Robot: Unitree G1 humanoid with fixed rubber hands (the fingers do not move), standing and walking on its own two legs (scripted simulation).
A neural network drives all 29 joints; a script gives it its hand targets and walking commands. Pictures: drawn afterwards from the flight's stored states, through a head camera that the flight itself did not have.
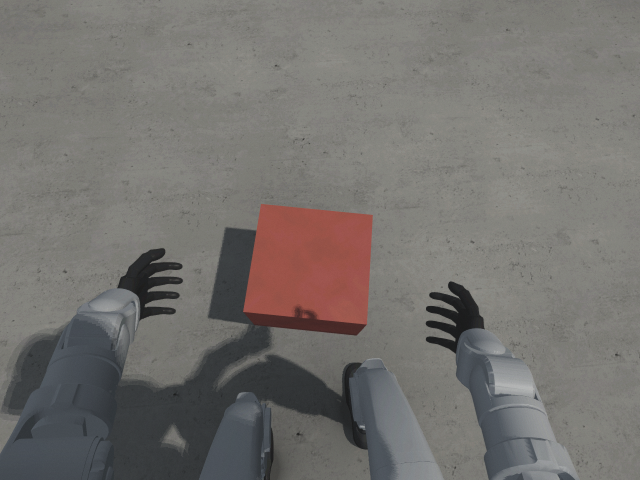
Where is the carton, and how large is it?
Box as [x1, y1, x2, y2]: [243, 204, 372, 335]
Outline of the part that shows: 261,204 244,303 244,313 254,324 356,335 366,324 372,215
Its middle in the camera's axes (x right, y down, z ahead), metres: -0.02 +0.08 +1.03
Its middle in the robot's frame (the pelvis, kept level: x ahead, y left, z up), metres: +0.51 -0.03 -0.58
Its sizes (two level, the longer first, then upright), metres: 0.284 0.275 0.202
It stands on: the floor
